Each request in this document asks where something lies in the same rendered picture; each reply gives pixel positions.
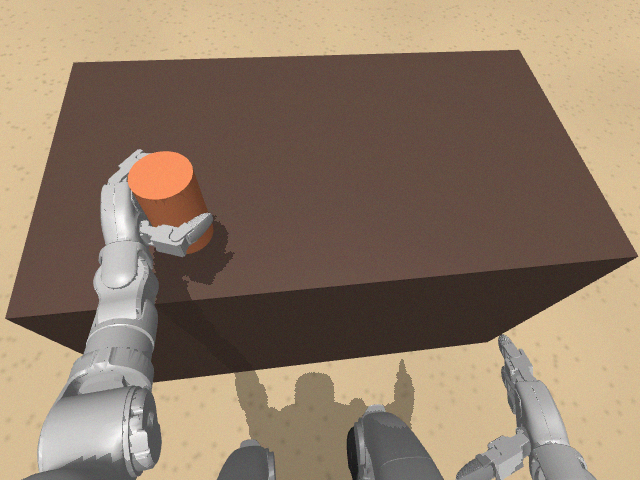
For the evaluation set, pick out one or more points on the right robot hand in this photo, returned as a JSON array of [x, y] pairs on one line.
[[537, 416]]

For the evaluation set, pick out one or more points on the right robot arm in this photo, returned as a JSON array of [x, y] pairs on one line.
[[558, 462]]

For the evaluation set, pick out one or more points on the left robot arm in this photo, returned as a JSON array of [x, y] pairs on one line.
[[103, 425]]

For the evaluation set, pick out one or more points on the can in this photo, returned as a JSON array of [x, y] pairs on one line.
[[165, 186]]

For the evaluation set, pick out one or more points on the left robot hand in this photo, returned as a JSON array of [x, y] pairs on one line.
[[123, 219]]

